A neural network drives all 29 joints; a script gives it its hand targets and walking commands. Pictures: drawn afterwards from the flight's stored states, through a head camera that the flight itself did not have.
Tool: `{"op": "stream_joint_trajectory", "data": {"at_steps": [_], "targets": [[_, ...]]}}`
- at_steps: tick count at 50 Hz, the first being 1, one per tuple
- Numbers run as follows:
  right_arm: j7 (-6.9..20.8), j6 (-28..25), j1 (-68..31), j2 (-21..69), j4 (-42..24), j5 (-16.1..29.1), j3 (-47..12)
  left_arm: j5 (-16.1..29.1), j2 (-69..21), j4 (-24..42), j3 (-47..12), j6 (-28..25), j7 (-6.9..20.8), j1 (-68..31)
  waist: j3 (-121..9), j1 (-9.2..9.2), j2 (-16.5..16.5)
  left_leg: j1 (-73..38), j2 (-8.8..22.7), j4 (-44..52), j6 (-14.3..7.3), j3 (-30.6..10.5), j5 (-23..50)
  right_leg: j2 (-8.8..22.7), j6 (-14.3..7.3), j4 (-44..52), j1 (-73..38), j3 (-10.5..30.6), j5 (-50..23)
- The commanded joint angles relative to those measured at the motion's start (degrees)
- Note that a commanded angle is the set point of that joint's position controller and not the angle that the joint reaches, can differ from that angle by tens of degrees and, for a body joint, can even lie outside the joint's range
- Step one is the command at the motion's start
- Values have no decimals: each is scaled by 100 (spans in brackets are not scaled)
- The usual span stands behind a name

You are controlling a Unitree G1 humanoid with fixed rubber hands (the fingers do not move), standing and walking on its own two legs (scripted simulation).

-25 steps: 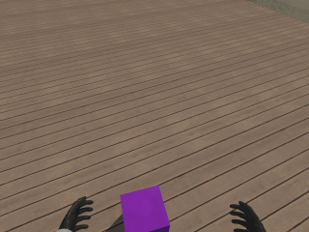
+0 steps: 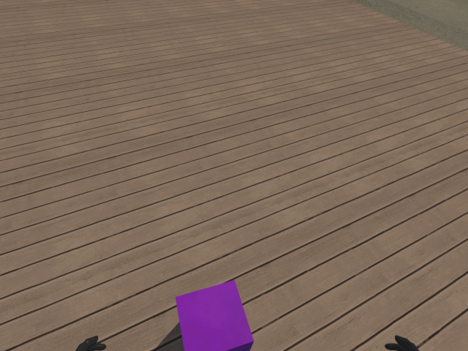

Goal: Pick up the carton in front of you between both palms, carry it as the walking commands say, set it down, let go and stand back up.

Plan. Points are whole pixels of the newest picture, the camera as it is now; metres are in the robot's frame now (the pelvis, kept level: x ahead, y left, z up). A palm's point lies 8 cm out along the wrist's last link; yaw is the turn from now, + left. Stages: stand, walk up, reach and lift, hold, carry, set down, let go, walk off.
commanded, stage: stand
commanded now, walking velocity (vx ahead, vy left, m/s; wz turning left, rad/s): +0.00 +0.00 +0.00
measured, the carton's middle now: (212, 328) +0.34 +0.06 -0.64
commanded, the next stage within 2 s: none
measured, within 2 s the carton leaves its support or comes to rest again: neither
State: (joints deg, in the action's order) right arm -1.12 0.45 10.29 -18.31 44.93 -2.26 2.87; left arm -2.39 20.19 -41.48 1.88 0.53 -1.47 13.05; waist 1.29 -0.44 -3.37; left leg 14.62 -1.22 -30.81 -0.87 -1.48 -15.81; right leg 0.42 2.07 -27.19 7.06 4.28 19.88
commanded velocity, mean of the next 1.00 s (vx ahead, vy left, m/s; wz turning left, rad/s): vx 0.00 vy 0.00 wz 0.00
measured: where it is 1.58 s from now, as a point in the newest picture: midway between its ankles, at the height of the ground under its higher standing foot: outside the picture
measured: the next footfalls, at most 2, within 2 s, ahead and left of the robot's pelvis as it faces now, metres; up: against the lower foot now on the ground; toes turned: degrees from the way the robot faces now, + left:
none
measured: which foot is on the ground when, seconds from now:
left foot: down 0.00-1.00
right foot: down 0.00-1.00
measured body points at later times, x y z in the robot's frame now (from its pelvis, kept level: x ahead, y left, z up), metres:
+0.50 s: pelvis +0.00 +0.00 +0.01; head +0.00 +0.02 +0.45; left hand +0.10 +0.30 -0.12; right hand +0.11 -0.30 -0.09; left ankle +0.01 +0.11 -0.73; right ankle -0.06 -0.15 -0.73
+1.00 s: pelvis -0.01 +0.00 +0.01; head -0.01 +0.01 +0.46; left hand +0.07 +0.31 -0.12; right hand +0.09 -0.32 -0.10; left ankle +0.01 +0.11 -0.73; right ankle -0.06 -0.15 -0.73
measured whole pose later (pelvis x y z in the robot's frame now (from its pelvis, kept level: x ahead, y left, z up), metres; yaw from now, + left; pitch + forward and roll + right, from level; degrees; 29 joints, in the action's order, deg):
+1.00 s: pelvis -0.01 +0.00 +0.01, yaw +1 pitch -2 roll +0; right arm -0.7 0.1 6.9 -21.0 59.2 -0.9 0.5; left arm -1.5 22.6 -56.6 -0.1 -0.3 -1.2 10.1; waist 1.8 -0.3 -2.0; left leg 10.6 -1.2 -24.0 -0.5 -2.5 -11.1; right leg 0.9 2.0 -20.5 2.8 3.0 15.5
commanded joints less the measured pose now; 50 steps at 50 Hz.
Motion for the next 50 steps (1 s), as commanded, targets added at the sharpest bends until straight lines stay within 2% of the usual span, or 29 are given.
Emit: {"op": "stream_joint_trajectory", "data": {"at_steps": [1, 12, 35, 50], "targets": [[-39, -76, -151, -943, -192, 19, 183, 20, 707, 209, 137, -83, -42, -67, -421, 14, 388, -606, 504, 410, -69, -461, 1963, 246, -105, 281, 197, 92, -1622], [-34, -78, -323, -1000, 248, 54, 114, 43, 825, -262, 70, -102, -63, -194, -328, 4, 331, -744, 523, 574, -90, -506, 2002, 333, -106, 474, 115, 87, -1670], [7, -72, -489, -1204, 973, 114, -4, 64, 1045, -1044, -3, -129, -16, -320, -55, 6, 322, -696, 575, 1000, -63, -633, 1214, 452, -161, 944, 61, 195, -1112], [19, -85, -538, -1293, 1203, 141, -61, 96, 1133, -1304, -33, -130, 5, -393, -73, 15, 334, -709, 602, 1045, -56, -690, 1293, 486, -183, 1022, 16, 176, -1138]]}}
